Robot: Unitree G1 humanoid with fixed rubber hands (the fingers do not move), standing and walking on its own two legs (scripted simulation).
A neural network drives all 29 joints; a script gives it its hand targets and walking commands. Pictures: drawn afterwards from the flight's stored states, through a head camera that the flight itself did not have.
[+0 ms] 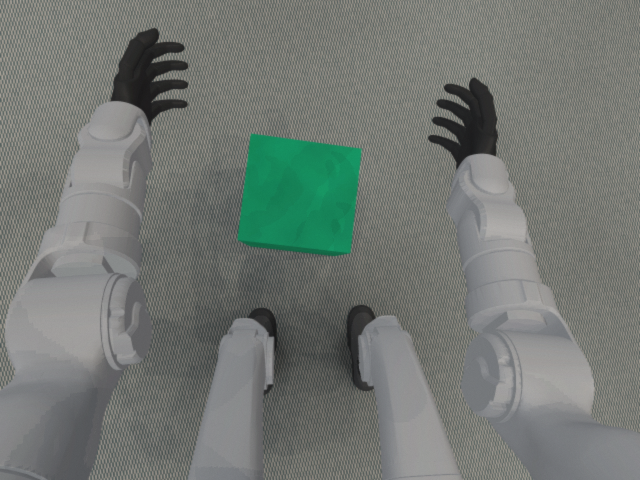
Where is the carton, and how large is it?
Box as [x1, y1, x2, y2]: [237, 134, 361, 255]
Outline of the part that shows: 251,134 237,239 251,246 329,255 348,253 350,251 361,149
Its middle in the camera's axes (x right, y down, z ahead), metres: -0.05 -0.09 +0.85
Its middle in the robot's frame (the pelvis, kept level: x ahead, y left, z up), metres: +0.47 +0.01 -0.51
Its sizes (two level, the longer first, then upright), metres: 0.210 0.200 0.250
